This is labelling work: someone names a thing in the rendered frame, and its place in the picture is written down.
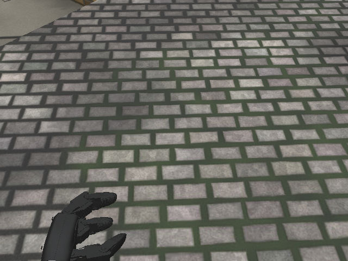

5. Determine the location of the robot left hand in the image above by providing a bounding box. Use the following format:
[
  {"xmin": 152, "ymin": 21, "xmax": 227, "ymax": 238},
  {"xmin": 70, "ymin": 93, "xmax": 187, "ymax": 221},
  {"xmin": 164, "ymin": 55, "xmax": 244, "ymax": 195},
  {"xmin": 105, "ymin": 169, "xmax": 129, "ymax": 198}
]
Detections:
[{"xmin": 41, "ymin": 191, "xmax": 127, "ymax": 261}]

